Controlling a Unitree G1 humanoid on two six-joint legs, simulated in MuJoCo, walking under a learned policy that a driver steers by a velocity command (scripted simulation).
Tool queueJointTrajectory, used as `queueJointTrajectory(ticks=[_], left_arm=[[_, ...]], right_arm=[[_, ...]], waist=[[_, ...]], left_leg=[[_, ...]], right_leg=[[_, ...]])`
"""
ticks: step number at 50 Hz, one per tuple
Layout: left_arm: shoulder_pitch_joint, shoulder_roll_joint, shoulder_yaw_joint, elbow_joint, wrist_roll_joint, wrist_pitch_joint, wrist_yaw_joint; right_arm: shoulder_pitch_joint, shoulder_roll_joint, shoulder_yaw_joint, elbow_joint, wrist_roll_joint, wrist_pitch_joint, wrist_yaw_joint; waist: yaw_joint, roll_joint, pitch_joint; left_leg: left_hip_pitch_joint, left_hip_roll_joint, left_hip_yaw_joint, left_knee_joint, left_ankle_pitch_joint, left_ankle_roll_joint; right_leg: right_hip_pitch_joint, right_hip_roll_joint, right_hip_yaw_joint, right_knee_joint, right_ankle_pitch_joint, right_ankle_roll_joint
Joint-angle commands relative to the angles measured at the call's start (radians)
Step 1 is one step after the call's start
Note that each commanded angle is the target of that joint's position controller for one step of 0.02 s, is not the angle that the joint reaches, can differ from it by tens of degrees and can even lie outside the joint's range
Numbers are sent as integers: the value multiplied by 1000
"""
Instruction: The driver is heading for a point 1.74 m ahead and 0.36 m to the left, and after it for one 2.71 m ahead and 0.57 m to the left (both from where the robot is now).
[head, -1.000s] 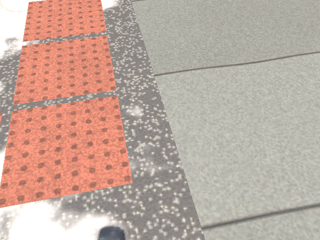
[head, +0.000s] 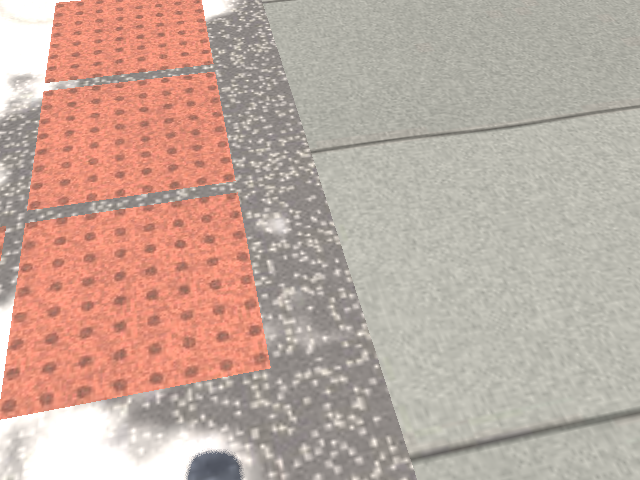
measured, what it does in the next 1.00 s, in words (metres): walks ahead, turning left: right foot, then left foot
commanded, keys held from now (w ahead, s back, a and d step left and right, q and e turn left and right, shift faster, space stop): w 0.38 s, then w+q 0.62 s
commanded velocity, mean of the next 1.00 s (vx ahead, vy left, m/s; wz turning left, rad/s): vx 0.39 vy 0.00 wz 0.24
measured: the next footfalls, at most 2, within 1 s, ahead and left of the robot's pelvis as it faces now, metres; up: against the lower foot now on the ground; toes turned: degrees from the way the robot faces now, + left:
right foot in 0.32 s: +0.12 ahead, -0.16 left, +0.00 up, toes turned -2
left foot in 0.82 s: +0.47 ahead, +0.07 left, +0.00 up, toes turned +13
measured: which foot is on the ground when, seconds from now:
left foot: down 0.00-0.32, up 0.34-0.80, down 0.82-1.00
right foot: down 0.00-0.04, up 0.06-0.30, down 0.32-0.80, up 0.82-1.00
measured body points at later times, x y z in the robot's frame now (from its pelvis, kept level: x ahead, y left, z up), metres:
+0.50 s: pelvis +0.13 -0.07 +0.01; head +0.13 -0.09 +0.46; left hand +0.11 +0.18 -0.13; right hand +0.21 -0.34 -0.13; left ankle +0.13 +0.08 -0.66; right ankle +0.08 -0.16 -0.74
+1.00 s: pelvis +0.40 +0.00 +0.00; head +0.43 +0.01 +0.45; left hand +0.46 +0.29 -0.11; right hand +0.57 -0.24 -0.12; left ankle +0.43 +0.06 -0.74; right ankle +0.43 -0.17 -0.65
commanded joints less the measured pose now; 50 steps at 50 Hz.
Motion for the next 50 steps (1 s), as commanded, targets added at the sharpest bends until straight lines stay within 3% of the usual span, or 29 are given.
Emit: queueJointTrajectory(ticks=[1, 2, 4, 6, 9, 11, 13, 15, 16, 17, 18, 19, 20, 21, 23, 25, 28, 34, 37, 39, 40, 41, 42, 43, 44, 45, 46, 47, 50], left_arm=[[46, 83, 9, -11, -3, -4, 5], [33, 86, 10, -20, -7, -8, 6], [-34, 94, 7, -65, -12, -35, -4], [-71, 105, 13, -88, -21, -67, -21], [-64, 102, 19, -93, -31, -101, -43], [-75, 82, 17, -97, -30, -115, -52], [5, 77, 22, -66, -32, -116, -58], [150, 100, 38, -14, -33, -104, -52], [243, 151, 53, -4, -32, -104, -44], [359, 286, 77, 3, -24, -105, -45], [341, 250, 62, 11, -3, -121, -58], [234, 196, 44, -27, -6, -135, -66], [158, 156, 32, -55, -8, -141, -71], [113, 140, 24, -73, -9, -141, -75], [125, 105, 14, -70, 1, -133, -71], [181, 114, 16, -54, 12, -131, -59], [170, 137, 18, -69, 19, -129, -44], [233, 155, 21, -70, 0, -118, -26], [211, 187, 30, -92, -1, -94, -20], [181, 215, 40, -120, 8, -73, -9], [160, 224, 42, -139, 9, -64, -7], [159, 221, 36, -168, 13, -71, -8], [291, 42, -16, -206, 34, -106, -43], [175, 124, 1, -232, -12, -160, -61], [52, 188, 20, -283, -51, -185, -65], [20, 184, 19, -300, -45, -195, -57], [27, 182, 27, -292, -24, -190, -47], [59, 186, 35, -292, -12, -174, -43], [55, 153, 37, -326, 15, -137, -39]], right_arm=[[55, -120, -23, -13, 3, -3, -7], [61, -159, -36, -15, 11, 0, -12], [107, -222, -59, -14, 20, -4, -19], [120, -218, -67, -21, 9, -23, -20], [95, -179, -65, -48, 27, -38, -12], [88, -194, -69, -56, 32, -33, -9], [76, -214, -74, -61, 40, -22, -6], [72, -182, -62, -71, 36, -23, -1], [43, -119, -41, -89, 25, -32, 7], [38, -43, -21, -140, 10, -54, 11], [24, -94, -35, -152, 37, -68, 10], [3, -140, -44, -162, 59, -80, 15], [12, -150, -49, -151, 58, -84, 19], [15, -150, -55, -141, 45, -85, 19], [14, -137, -62, -132, 37, -73, 28], [-2, -101, -58, -136, 35, -58, 35], [-101, -76, -52, -192, 33, -52, 34], [-296, -41, -30, -292, 26, -55, 67], [-298, -68, -43, -327, 29, -59, 90], [-161, -127, -75, -310, 33, -53, 96], [-10, -179, -104, -273, 35, -49, 92], [140, -250, -136, -245, 32, -37, 72], [154, -330, -148, -248, 30, -34, 61], [190, -256, -131, -249, 18, -37, 52], [136, -213, -120, -248, 11, -49, 46], [46, -184, -110, -269, 13, -59, 48], [-25, -158, -102, -292, 10, -64, 52], [-63, -145, -96, -308, 0, -66, 51], [-57, -158, -99, -311, 15, -64, 39]], waist=[[-6, 37, -4], [-16, 83, 20], [-46, 166, 87], [-53, 145, 140], [-29, 84, 108], [-24, 103, 68], [24, 106, 38], [87, 68, 3], [132, -55, -16], [138, -309, -87], [118, -222, -57], [78, -136, 41], [51, -111, 66], [33, -92, 70], [24, -105, 63], [33, -85, 52], [39, -55, 75], [82, -34, 113], [36, -64, 67], [-51, -114, -45], [-129, -109, -134], [-193, -30, -221], [-63, 239, -350], [-133, 144, -426], [-131, 113, -240], [-74, 0, -147], [-25, -46, -92], [16, -30, -76], [46, 9, -35]], left_leg=[[-32, 85, -102, -150, -167, 24], [-38, 115, -161, -187, -347, 58], [-40, 300, -411, -314, -570, 168], [-11, 398, -522, -360, -479, 232], [88, 348, -393, -337, -287, 182], [33, 276, -262, -307, -181, 151], [-101, 231, -186, -248, -175, 138], [-232, 188, -151, -125, -161, 110], [-329, 114, -58, 131, -99, 54], [-533, 5, 42, 484, -244, -4], [-624, 24, -69, 688, -298, 9], [-697, 90, -102, 757, -202, 34], [-687, 125, -99, 754, -101, 42], [-661, 147, -99, 712, -23, 40], [-590, 164, -89, 645, 78, 26], [-598, 150, -84, 624, 140, 6], [-612, 130, -83, 464, 240, -18], [-545, 113, 39, 192, 341, 7], [-479, 64, 97, 161, 229, 58], [-302, -4, 140, 185, 138, 100], [-86, -35, 131, 138, 165, 134], [215, 60, -59, 95, 124, 183], [604, 349, -635, 43, -41, 394], [629, 390, -869, -146, -170, 408], [503, 353, -712, -182, -108, 337], [321, 310, -581, -196, 12, 300], [170, 271, -486, -211, 129, 280], [66, 235, -419, -231, 205, 271], [-100, 190, -311, -267, 313, 270]], right_leg=[[-17, 21, -52, -4, -23, -30], [-77, 53, -94, 71, -149, -34], [-237, 22, -125, 254, -205, -47], [-380, -54, -93, 441, -246, -60], [-430, -101, -102, 379, -216, -78], [-276, -68, -158, 224, -148, -68], [-40, -12, -227, 76, 8, -55], [178, 16, -226, 36, 20, -56], [283, -120, -28, -66, -82, -102], [413, -363, 405, -214, -247, -240], [350, -435, 614, -291, -447, -325], [283, -409, 519, -296, -468, -300], [243, -354, 382, -299, -371, -256], [214, -311, 267, -305, -231, -220], [176, -241, 69, -310, 20, -167], [179, -221, -31, -308, 195, -173], [142, -216, -123, -335, 300, -182], [204, -240, -256, -336, 414, -167], [314, -272, -299, -199, 796, -152], [345, -279, -322, 36, 1122, -135], [273, -259, -330, 241, 1117, -118], [37, -213, -326, 525, 841, -88], [-436, 9, -245, 927, -235, -27], [-560, 38, -29, 1049, -322, -56], [-644, -25, -16, 1014, -228, -87], [-600, -71, -24, 920, -139, -96], [-531, -98, -34, 840, -107, -84], [-449, -123, -26, 796, -89, -72], [-390, -136, -66, 644, -50, -16]])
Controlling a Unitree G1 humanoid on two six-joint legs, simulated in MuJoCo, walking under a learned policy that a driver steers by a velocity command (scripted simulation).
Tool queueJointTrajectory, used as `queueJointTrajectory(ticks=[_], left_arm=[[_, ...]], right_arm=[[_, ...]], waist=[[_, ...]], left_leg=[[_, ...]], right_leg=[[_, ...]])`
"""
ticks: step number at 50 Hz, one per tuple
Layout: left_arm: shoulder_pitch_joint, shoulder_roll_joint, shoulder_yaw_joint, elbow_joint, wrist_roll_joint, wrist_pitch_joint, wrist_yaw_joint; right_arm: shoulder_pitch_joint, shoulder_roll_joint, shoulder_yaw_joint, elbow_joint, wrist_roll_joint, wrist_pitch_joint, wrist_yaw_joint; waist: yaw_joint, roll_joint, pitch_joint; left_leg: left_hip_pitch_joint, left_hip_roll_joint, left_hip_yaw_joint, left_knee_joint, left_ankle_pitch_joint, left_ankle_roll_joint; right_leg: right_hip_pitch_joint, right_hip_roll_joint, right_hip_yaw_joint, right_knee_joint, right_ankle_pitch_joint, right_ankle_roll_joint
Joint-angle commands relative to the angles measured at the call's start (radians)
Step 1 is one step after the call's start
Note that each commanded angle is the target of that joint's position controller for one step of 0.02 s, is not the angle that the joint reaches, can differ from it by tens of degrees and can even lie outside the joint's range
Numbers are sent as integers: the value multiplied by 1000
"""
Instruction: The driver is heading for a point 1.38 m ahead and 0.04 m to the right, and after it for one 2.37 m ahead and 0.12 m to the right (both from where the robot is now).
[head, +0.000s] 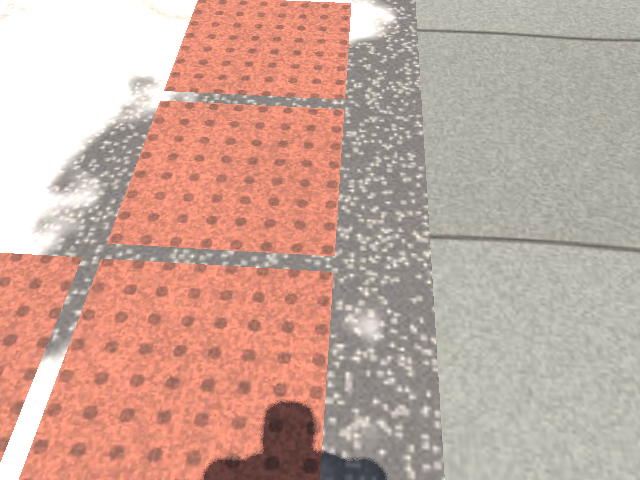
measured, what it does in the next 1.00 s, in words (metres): walks ahead: right foot, then left foot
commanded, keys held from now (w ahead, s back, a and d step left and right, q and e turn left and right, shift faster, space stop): w+q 0.16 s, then w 0.62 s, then w+e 0.22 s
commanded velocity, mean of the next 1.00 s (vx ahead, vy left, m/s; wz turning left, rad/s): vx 0.50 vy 0.00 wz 0.18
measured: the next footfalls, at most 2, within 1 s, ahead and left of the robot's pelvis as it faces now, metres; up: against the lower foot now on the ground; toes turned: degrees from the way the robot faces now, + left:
right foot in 0.28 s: +0.36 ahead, -0.14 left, +0.00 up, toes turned +11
left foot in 0.80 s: +0.58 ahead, +0.16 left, +0.00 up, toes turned +13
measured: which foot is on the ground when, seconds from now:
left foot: down 0.00-0.30, up 0.32-0.78, down 0.80-1.00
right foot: up 0.00-0.26, down 0.28-0.82, up 0.84-1.00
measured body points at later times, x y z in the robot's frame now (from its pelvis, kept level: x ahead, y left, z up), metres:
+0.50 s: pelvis +0.29 -0.05 +0.01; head +0.31 -0.06 +0.45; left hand +0.31 +0.23 -0.11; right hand +0.46 -0.29 -0.11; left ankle +0.26 +0.09 -0.66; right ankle +0.32 -0.15 -0.74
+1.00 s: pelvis +0.54 +0.06 +0.01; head +0.56 +0.08 +0.45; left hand +0.59 +0.35 -0.12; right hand +0.68 -0.19 -0.10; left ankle +0.54 +0.15 -0.74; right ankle +0.57 -0.10 -0.65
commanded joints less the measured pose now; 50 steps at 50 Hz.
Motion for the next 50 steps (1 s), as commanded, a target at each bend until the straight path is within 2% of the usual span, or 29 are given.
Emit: queueJointTrajectory(ticks=[1, 5, 8, 12, 13, 14, 15, 16, 17, 18, 19, 20, 21, 23, 26, 28, 31, 34, 36, 38, 39, 40, 41, 42, 43, 44, 45, 47, 50], left_arm=[[45, 87, 28, -69, 23, 17, 10], [-134, 50, 12, -134, 18, 14, 8], [-212, 69, 16, -175, -3, 8, -2], [-189, 117, 32, -182, -3, -13, -23], [-137, 123, 38, -171, 0, -17, -24], [-42, 151, 53, -149, 8, -22, -19], [112, 202, 67, -136, 21, -23, -12], [234, 284, 96, -81, 22, -7, -17], [248, 194, 78, -78, -6, -1, -27], [193, 133, 60, -91, -10, 3, -26], [132, 119, 51, -104, 1, 11, -26], [97, 103, 45, -101, 5, 15, -27], [82, 88, 38, -100, 13, 14, -27], [89, 83, 37, -89, 6, 12, -31], [119, 126, 49, -66, -6, 12, -25], [135, 139, 53, -55, -10, 21, -19], [176, 153, 54, -33, -19, 32, -16], [226, 159, 55, -5, -24, 44, -15], [231, 170, 59, 6, -27, 55, -11], [211, 189, 64, 8, -27, 66, -5], [201, 184, 60, 6, -27, 70, -3], [202, 150, 45, -7, -17, 70, -1], [268, 55, 13, -41, -1, 56, -3], [302, 44, 6, -30, -18, 38, -6], [227, 142, 34, -40, -45, 31, -9], [160, 150, 38, -57, -49, 32, -10], [130, 136, 39, -60, -37, 39, -7], [162, 105, 44, -45, -28, 69, -4], [157, 70, 44, -50, -28, 93, -2]], right_arm=[[-42, -139, -33, -85, 4, -20, -20], [37, -169, -44, -75, 15, -4, -41], [95, -169, -44, -61, 22, 5, -43], [123, -147, -36, -48, 13, 15, -52], [114, -142, -34, -49, 9, 18, -51], [110, -117, -24, -54, 4, 17, -47], [106, -75, -5, -75, -10, 14, -43], [266, -13, 14, -75, 21, 0, -38], [252, -94, 5, -61, 33, -6, -40], [129, -157, -11, -77, 36, -7, -40], [52, -148, -8, -98, 23, -7, -43], [8, -133, -9, -112, 5, -11, -40], [11, -120, -11, -114, 0, -11, -37], [36, -81, -4, -106, 4, -5, -33], [-38, -48, 10, -137, -4, -4, -32], [-101, -35, 17, -152, -4, -10, -28], [-192, -32, 21, -171, 4, -17, -18], [-268, -44, 18, -200, 13, -22, -5], [-290, -61, 13, -215, 14, -27, 4], [-231, -90, 0, -204, 10, -31, 7], [-126, -121, -19, -171, 5, -31, 2], [35, -173, -42, -133, -3, -30, -9], [174, -277, -66, -119, -26, -24, -19], [208, -240, -56, -103, -12, -16, -16], [157, -177, -36, -103, -4, -17, -16], [92, -142, -24, -108, -2, -18, -16], [24, -110, -13, -108, -7, -22, -12], [-45, -79, -8, -101, -18, -38, -7], [-49, -96, -20, -69, -26, -59, -10]], waist=[[49, 34, -27], [-25, 67, -19], [-60, 97, -36], [-39, 134, -56], [-7, 147, -66], [39, 138, -127], [106, 57, -266], [62, -269, -390], [87, -225, -340], [108, -108, -188], [89, -29, -117], [69, -12, -53], [42, -41, -46], [24, -76, -56], [34, -62, -37], [53, -56, -31], [85, -61, -15], [102, -64, 6], [90, -70, 14], [38, -76, -20], [-19, -61, -86], [-87, -29, -199], [-100, 176, -360], [-98, 302, -443], [-102, 194, -279], [-76, 151, -176], [-42, 106, -105], [16, 139, -55], [37, 98, -27]], left_leg=[[-34, 259, -270, -213, 203, 195], [-79, 186, -206, -174, 126, 121], [-19, 211, -270, -131, 58, 96], [161, 291, -362, -9, 84, 75], [173, 284, -362, 34, 150, 62], [163, 235, -332, 148, 246, 37], [53, 180, -264, 407, 144, 3], [-316, 29, -138, 744, -282, -75], [-475, 70, -181, 881, -433, -80], [-528, 110, -187, 920, -347, -77], [-506, 150, -141, 897, -273, -80], [-493, 182, -119, 830, -223, -84], [-443, 215, -107, 779, -189, -85], [-389, 228, -71, 710, -171, -95], [-412, 245, -43, 551, -98, -117], [-394, 242, -30, 418, 13, -121], [-329, 212, -2, 259, 145, -124], [-315, 195, 2, 187, 155, -109], [-309, 189, 0, 148, 100, -83], [-196, 161, 24, 104, 56, -53], [-37, 136, 48, 75, 64, -29], [227, 201, -15, 99, 86, 13], [617, 468, -381, 101, 51, 131], [680, 567, -687, -41, -116, 209], [552, 532, -580, -73, -198, 161], [416, 492, -437, -97, -182, 122], [286, 447, -339, -139, -127, 100], [134, 395, -203, -212, -30, 76], [87, 386, -75, -259, 127, 83]], right_leg=[[-51, -32, -12, -145, 97, 51], [18, 36, -37, -497, 390, 69], [58, 72, -24, -608, 444, 66], [70, 63, -6, -678, 324, 10], [135, 72, -27, -710, 298, -16], [283, 60, -27, -730, 293, -55], [530, -88, 118, -697, 296, -125], [882, -292, 558, -766, 87, -301], [881, -325, 723, -854, -150, -297], [761, -282, 585, -871, -163, -248], [639, -236, 457, -883, -48, -220], [539, -196, 371, -908, 77, -219], [481, -162, 306, -927, 160, -207], [433, -127, 225, -961, 262, -212], [416, -133, 153, -1004, 360, -235], [416, -115, 98, -1016, 377, -220], [410, -95, 38, -1011, 372, -196], [461, -130, 48, -989, 361, -187], [515, -161, 59, -959, 390, -173], [542, -163, 45, -875, 542, -149], [522, -124, 5, -748, 678, -127], [393, -74, -25, -535, 625, -94], [30, 55, -90, -149, 229, -28], [-160, 123, 17, 52, -262, -17], [-249, 67, 64, 130, -217, -25], [-251, 21, 38, 107, -126, -31], [-214, -11, 24, 53, -53, -24], [-109, -48, 32, -5, 41, -13], [-121, -47, 49, -37, 142, 6]])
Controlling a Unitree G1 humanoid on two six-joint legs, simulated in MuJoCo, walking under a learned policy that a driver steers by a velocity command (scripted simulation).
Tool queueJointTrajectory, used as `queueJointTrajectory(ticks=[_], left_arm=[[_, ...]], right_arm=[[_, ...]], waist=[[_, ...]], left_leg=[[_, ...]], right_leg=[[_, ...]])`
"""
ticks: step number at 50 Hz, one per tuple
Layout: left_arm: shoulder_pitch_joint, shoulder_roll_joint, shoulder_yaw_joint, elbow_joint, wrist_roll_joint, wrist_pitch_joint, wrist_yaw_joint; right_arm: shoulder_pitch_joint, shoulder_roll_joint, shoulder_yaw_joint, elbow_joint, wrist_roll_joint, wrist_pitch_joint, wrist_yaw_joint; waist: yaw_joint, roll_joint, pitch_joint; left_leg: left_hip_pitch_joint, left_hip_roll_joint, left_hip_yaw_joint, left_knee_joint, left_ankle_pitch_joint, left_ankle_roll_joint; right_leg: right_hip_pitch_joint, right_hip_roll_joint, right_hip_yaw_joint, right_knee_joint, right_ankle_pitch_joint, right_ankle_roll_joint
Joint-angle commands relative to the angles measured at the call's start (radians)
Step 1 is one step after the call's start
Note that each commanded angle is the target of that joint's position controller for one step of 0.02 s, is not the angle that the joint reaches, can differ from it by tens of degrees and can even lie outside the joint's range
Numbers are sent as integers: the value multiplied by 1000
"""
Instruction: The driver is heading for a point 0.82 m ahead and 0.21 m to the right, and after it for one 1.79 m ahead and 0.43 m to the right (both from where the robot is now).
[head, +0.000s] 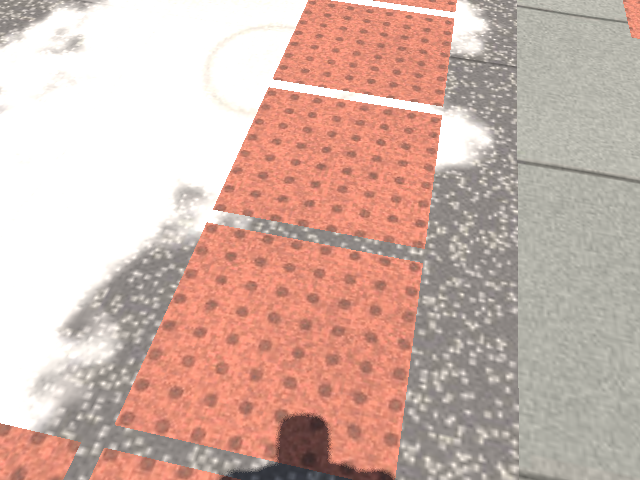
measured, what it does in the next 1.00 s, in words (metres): walks ahead, turning right: right foot, then left foot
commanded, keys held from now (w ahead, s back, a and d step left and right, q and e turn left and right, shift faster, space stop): w+e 0.66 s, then w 0.34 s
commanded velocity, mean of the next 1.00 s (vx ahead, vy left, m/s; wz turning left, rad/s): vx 0.50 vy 0.00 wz -0.44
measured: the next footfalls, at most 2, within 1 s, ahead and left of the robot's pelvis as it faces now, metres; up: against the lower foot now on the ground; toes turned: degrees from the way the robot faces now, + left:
right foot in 0.34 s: +0.34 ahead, -0.16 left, +0.00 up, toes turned -14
left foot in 0.82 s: +0.66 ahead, -0.05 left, +0.00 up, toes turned -28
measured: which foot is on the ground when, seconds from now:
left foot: down 0.00-0.36, up 0.38-0.80, down 0.82-1.00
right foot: up 0.00-0.32, down 0.34-0.84, up 0.86-1.00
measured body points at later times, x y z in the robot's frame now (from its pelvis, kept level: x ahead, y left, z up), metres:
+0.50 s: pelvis +0.27 -0.07 -0.01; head +0.31 -0.09 +0.44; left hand +0.47 +0.15 -0.11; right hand +0.31 -0.37 -0.12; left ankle +0.24 +0.10 -0.65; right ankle +0.30 -0.15 -0.74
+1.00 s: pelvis +0.55 -0.10 +0.00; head +0.58 -0.10 +0.45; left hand +0.78 +0.09 -0.12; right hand +0.51 -0.39 -0.11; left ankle +0.62 -0.03 -0.74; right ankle +0.45 -0.20 -0.66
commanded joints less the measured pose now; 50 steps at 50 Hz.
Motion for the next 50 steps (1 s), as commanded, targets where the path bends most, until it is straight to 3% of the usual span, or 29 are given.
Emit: queueJointTrajectory(ticks=[1, 4, 7, 12, 15, 16, 17, 18, 19, 20, 21, 22, 23, 24, 27, 32, 35, 38, 40, 41, 42, 43, 44, 45, 46, 47, 48, 50], left_arm=[[39, 42, 18, -52, 3, 10, 5], [-29, 29, 16, -76, 7, 2, -7], [-142, 4, 3, -117, 11, -3, -27], [-272, 0, -4, -207, 7, -2, -61], [-214, 41, 18, -228, 6, 5, -71], [-118, 76, 38, -212, 4, 8, -69], [40, 129, 69, -175, 4, 10, -56], [173, 219, 100, -150, 6, 23, -31], [105, 289, 103, -179, 4, 14, -28], [140, 202, 77, -188, 13, 4, -33], [115, 153, 64, -181, 19, -6, -34], [54, 130, 56, -182, 14, -13, -36], [-8, 96, 46, -195, 16, -16, -33], [-42, 85, 40, -213, 26, -16, -29], [-43, 116, 48, -210, 21, -21, -15], [16, 144, 57, -185, 9, -6, 9], [66, 139, 55, -160, 5, -2, 9], [88, 121, 50, -139, 9, 0, 11], [71, 111, 47, -139, 13, 5, 9], [69, 76, 34, -144, 18, 4, 6], [111, 29, 15, -161, 33, -1, 8], [229, -4, 3, -165, 0, -12, 10], [181, 88, 18, -149, -10, -14, 11], [65, 123, 27, -168, -8, -14, 10], [1, 114, 24, -182, 9, -15, 11], [-28, 99, 24, -193, 21, -19, 8], [-19, 83, 24, -192, 22, -20, 3], [2, 51, 18, -183, 17, -16, -1]], right_arm=[[-40, -117, -32, -36, -8, -32, -7], [-26, -130, -35, -12, -6, -28, -21], [9, -156, -40, 8, 2, -18, -31], [90, -188, -51, 50, 21, 23, -38], [65, -229, -62, 40, 27, 46, -51], [55, -240, -64, 36, 27, 54, -55], [35, -238, -60, 29, 33, 56, -60], [57, -189, -41, 7, 11, 44, -59], [119, -68, -2, -47, -1, 9, -42], [26, -161, -19, -59, 29, -33, -21], [-53, -175, -21, -90, 60, -49, -12], [-63, -157, -16, -91, 46, -54, -17], [-64, -167, -24, -79, 19, -48, -24], [-43, -169, -29, -75, 11, -35, -23], [-35, -136, -24, -83, -4, -4, -26], [-224, -89, 0, -132, 0, -5, -21], [-276, -108, -3, -147, 17, -16, -7], [-267, -142, -17, -152, 16, -30, 5], [-177, -160, -31, -131, 13, -37, 2], [-79, -192, -46, -113, 2, -42, -3], [62, -255, -61, -101, -9, -44, -7], [160, -308, -80, -45, -4, -29, 4], [157, -216, -57, -52, 25, -27, 10], [100, -171, -42, -60, 25, -20, 6], [49, -156, -33, -71, 12, -13, 4], [17, -137, -25, -69, 6, -10, 2], [4, -123, -18, -68, -1, -11, 0], [11, -118, -16, -56, 7, -14, -3]], waist=[[27, 120, 9], [11, 107, 24], [-36, 89, 56], [-76, 83, 91], [-11, 143, 10], [46, 155, -49], [136, 134, -130], [177, 0, -226], [59, -214, -319], [137, -82, -388], [131, -40, -250], [74, 60, -140], [39, 68, -101], [9, 50, -76], [-16, 41, -52], [54, -12, -17], [83, -36, -23], [72, -60, -20], [18, -80, -35], [-30, -59, -108], [-64, 80, -251], [-31, 409, -326], [-63, 278, -240], [-76, 182, -119], [-59, 115, -62], [-38, 108, -22], [-14, 136, -20], [0, 165, -30]], left_leg=[[39, 279, -161, -236, 210, 146], [76, 256, -57, -240, 274, 124], [111, 259, 9, -248, 278, 107], [310, 320, 53, -165, 412, 93], [349, 320, 97, 20, 871, 61], [331, 309, 108, 163, 981, 49], [230, 273, 129, 374, 925, 17], [-36, 220, 127, 688, 520, -26], [-465, -24, -8, 1052, -376, -85], [-567, 18, -219, 1103, -377, -61], [-610, 62, -212, 1055, -301, -39], [-578, 106, -202, 942, -231, -34], [-516, 137, -196, 849, -195, -42], [-454, 150, -197, 816, -170, -52], [-404, 144, -168, 687, -113, -104], [-323, 74, -144, 303, 211, -134], [-285, 55, -157, 204, 270, -121], [-269, 60, -168, 150, 188, -78], [-155, 43, -133, 100, 129, -34], [4, 82, -163, 102, 134, 7], [277, 254, -364, 130, 138, 91], [511, 414, -823, -20, -152, 233], [481, 411, -887, -76, -385, 213], [368, 379, -740, -85, -359, 175], [255, 337, -628, -97, -246, 158], [175, 303, -556, -117, -146, 159], [124, 273, -498, -137, -68, 152], [91, 246, -422, -166, 34, 162]], right_leg=[[-106, -47, 73, -29, 131, 15], [-124, -34, 59, -194, 292, 15], [-105, -25, -13, -352, 380, 2], [-180, -4, -84, -470, 256, -41], [-15, 84, -171, -476, 105, -95], [113, 124, -189, -483, 72, -121], [355, 158, -175, -562, 140, -161], [667, 4, 72, -581, 174, -226], [960, -240, 677, -719, 55, -434], [984, -259, 739, -804, 10, -422], [879, -221, 575, -804, 62, -372], [713, -169, 448, -811, 169, -331], [599, -133, 366, -821, 262, -305], [510, -108, 328, -846, 320, -302], [378, -79, 259, -886, 418, -310], [290, 8, 169, -866, 279, -229], [341, -26, 219, -831, 191, -210], [437, -78, 290, -761, 175, -192], [455, -62, 294, -680, 271, -165], [429, -9, 252, -537, 335, -133], [265, 74, 170, -246, 154, -87], [-63, 189, 79, 53, -292, -23], [-189, 138, 144, 165, -295, -20], [-226, 99, 120, 181, -206, -24], [-200, 61, 79, 149, -136, -24], [-178, 28, 64, 87, -83, -23], [-126, 2, 55, 43, -48, -22], [-87, -10, 27, -21, -29, -11]])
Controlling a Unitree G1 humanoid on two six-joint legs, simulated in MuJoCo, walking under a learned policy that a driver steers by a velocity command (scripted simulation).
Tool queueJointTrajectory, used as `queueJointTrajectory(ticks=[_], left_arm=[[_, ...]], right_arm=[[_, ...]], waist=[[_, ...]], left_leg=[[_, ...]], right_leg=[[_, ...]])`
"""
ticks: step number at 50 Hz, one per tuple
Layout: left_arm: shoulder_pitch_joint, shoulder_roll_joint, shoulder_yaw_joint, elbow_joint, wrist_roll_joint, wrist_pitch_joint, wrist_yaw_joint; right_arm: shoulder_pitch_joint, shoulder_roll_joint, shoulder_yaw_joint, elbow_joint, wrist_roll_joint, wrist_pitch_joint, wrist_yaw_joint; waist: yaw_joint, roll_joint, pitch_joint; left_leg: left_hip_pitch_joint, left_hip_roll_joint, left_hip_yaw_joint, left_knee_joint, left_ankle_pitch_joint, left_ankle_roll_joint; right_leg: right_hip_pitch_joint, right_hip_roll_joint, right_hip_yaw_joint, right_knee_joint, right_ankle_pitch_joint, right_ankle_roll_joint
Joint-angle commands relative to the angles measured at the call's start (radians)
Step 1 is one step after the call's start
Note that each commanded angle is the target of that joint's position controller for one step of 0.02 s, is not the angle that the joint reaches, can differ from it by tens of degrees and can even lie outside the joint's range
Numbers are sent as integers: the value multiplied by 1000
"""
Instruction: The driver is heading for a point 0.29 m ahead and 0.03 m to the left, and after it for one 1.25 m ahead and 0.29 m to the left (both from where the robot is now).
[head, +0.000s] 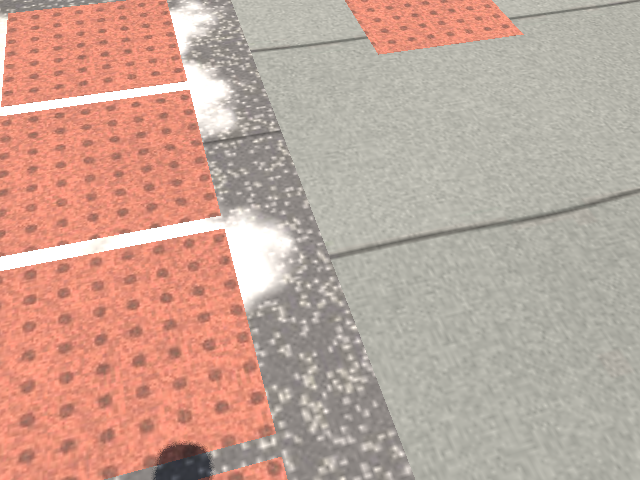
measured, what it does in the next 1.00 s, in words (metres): walks ahead, turning left: right foot, then left foot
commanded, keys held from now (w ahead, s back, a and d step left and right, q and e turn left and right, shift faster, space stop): w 0.14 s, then w+q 0.86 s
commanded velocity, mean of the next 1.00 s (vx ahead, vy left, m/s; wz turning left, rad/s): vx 0.50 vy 0.00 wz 0.34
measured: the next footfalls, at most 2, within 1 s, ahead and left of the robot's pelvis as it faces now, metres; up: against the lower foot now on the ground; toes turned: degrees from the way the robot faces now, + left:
right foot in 0.34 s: +0.34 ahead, -0.16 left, +0.00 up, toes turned +3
left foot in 0.86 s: +0.55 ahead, +0.16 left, +0.00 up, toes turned +23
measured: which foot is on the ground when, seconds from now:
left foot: down 0.00-0.34, up 0.36-0.84, down 0.86-1.00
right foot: up 0.00-0.32, down 0.34-0.84, up 0.86-1.00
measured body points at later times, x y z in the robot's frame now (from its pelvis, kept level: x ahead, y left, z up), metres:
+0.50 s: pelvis +0.26 -0.05 +0.00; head +0.28 -0.06 +0.45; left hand +0.37 +0.23 -0.09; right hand +0.36 -0.33 -0.13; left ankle +0.20 +0.09 -0.65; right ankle +0.30 -0.16 -0.74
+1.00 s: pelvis +0.50 +0.07 -0.01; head +0.53 +0.09 +0.44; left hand +0.50 +0.37 -0.12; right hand +0.73 -0.14 -0.10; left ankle +0.51 +0.15 -0.74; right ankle +0.50 -0.11 -0.65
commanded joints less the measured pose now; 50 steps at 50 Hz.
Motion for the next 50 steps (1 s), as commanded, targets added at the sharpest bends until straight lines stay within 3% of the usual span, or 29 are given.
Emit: queueJointTrajectory(ticks=[1, 4, 7, 11, 14, 15, 16, 17, 18, 19, 20, 21, 23, 25, 27, 33, 38, 40, 41, 42, 43, 44, 45, 46, 47, 48, 49, 50], left_arm=[[-22, 60, 19, -83, 4, -16, -2], [-112, 34, 5, -107, 10, -20, -3], [-198, 19, -2, -121, 5, -29, -13], [-309, 27, 0, -155, -5, -44, -31], [-289, 64, 15, -157, -6, -58, -39], [-226, 82, 26, -140, -3, -61, -36], [-107, 122, 47, -106, 4, -62, -27], [65, 188, 67, -84, 25, -61, -14], [138, 269, 83, -65, 36, -47, -12], [157, 187, 66, -57, 27, -41, -14], [99, 135, 48, -54, 17, -41, -13], [36, 103, 36, -53, 16, -42, -14], [-54, 56, 22, -43, 24, -51, -20], [-84, 59, 29, -26, 24, -64, -19], [-86, 82, 39, -6, 25, -74, -14], [-45, 138, 57, 41, 19, -61, 4], [12, 180, 73, 83, -7, -31, 6], [2, 210, 81, 85, -16, -17, 9], [-8, 221, 84, 84, -20, -8, 12], [-18, 209, 77, 79, -23, -2, 14], [3, 163, 56, 61, 5, -7, 18], [88, 20, 9, 0, 39, -35, 5], [-31, 107, 21, -6, -2, -71, -7], [-116, 148, 31, -33, -35, -88, -13], [-121, 133, 26, -29, -20, -96, -6], [-115, 138, 31, -16, 9, -95, 2], [-93, 143, 37, -11, 17, -85, 1], [-84, 138, 38, -10, 21, -73, -1]], right_arm=[[7, -125, -25, -42, 7, -15, -7], [32, -162, -35, -20, 14, -8, -16], [65, -176, -35, 3, 23, 3, -20], [142, -183, -34, 39, 34, 23, -22], [136, -209, -45, 45, 37, 39, -32], [119, -213, -46, 43, 38, 42, -34], [117, -192, -38, 40, 33, 42, -34], [95, -132, -15, 10, 14, 37, -33], [220, -23, 17, -13, 17, 20, -33], [208, -111, -3, 2, 43, 11, -32], [122, -170, -23, -16, 56, 12, -32], [71, -164, -25, -24, 48, 16, -33], [53, -136, -31, -28, 35, 37, -32], [62, -93, -26, -31, 38, 60, -29], [32, -80, -26, -52, 32, 73, -29], [-138, -57, -13, -110, 28, 66, 5], [-254, -78, -16, -177, 28, 70, 28], [-221, -105, -31, -188, 25, 75, 31], [-138, -133, -49, -173, 25, 78, 29], [23, -183, -80, -130, 29, 81, 20], [187, -277, -117, -93, 34, 91, -1], [136, -381, -124, -107, 40, 79, -4], [162, -288, -97, -137, 33, 62, 3], [130, -234, -81, -126, 24, 47, 7], [74, -208, -72, -131, 26, 41, 5], [6, -173, -61, -143, 24, 42, 1], [-33, -153, -52, -161, 10, 41, -4], [-47, -151, -52, -169, 7, 40, -7]], waist=[[6, 146, -20], [-16, 117, -1], [-47, 119, 15], [-77, 116, 45], [-35, 136, 34], [10, 137, 4], [67, 121, -76], [146, 47, -226], [103, -228, -366], [129, -202, -371], [127, -130, -215], [102, -82, -138], [43, -82, -42], [13, -73, -15], [3, -42, 8], [55, -3, 52], [82, -3, 86], [45, -31, 41], [-8, -39, -16], [-95, -17, -99], [-153, 101, -194], [-19, 344, -284], [-104, 202, -361], [-107, 155, -218], [-63, 84, -147], [-21, 65, -94], [14, 89, -81], [29, 93, -75]], left_leg=[[159, 261, -304, -251, 82, 183], [164, 258, -228, -282, 168, 186], [161, 231, -149, -284, 198, 160], [181, 249, -176, -240, 198, 151], [226, 280, -228, -170, 225, 125], [213, 266, -217, -105, 301, 107], [169, 214, -182, 32, 380, 80], [3, 152, -138, 307, 217, 39], [-354, 15, -49, 655, -322, -28], [-466, 45, -142, 806, -404, -32], [-522, 87, -140, 847, -323, -30], [-499, 125, -119, 825, -241, -32], [-417, 170, -120, 752, -147, -39], [-369, 180, -112, 723, -106, -49], [-396, 186, -119, 672, -46, -59], [-380, 169, -56, 354, 210, -47], [-392, 143, 5, 226, 109, 6], [-295, 86, 63, 213, 5, 44], [-173, 40, 96, 200, -27, 69], [56, -13, 111, 142, 24, 104], [364, 96, -96, 118, 45, 165], [648, 335, -680, -8, -155, 358], [670, 378, -830, -143, -263, 360], [576, 354, -690, -155, -185, 312], [437, 313, -576, -146, -88, 278], [302, 273, -478, -151, 25, 253], [213, 249, -429, -171, 106, 247], [165, 236, -408, -191, 154, 250]], right_leg=[[-187, -82, 18, -81, 62, 15], [-206, -91, -3, -260, 187, 34], [-153, -72, -28, -435, 334, 40], [-85, -29, -35, -568, 371, 40], [1, -12, -24, -642, 298, 14], [107, 1, -39, -679, 294, -4], [298, 0, -45, -692, 296, -32], [580, -160, 101, -646, 312, -96], [897, -411, 497, -703, 203, -234], [861, -414, 639, -791, 18, -257], [743, -376, 487, -812, 5, -215], [618, -329, 364, -839, 63, -187], [428, -263, 201, -915, 182, -162], [348, -255, 110, -968, 268, -166], [334, -262, 40, -996, 338, -175], [379, -242, -153, -1012, 390, -144], [529, -286, -213, -947, 461, -111], [565, -286, -246, -823, 762, -88], [558, -271, -269, -687, 918, -73], [481, -231, -302, -475, 949, -41], [229, -185, -309, -155, 638, 12], [-207, 25, -182, 174, -242, 71], [-309, 19, 24, 258, -251, 51], [-380, -21, 20, 234, -151, 26], [-337, -64, 21, 151, -65, 15], [-264, -93, 22, 63, -15, 21], [-190, -111, 31, 22, 22, 26], [-154, -110, 26, -13, 38, 37]])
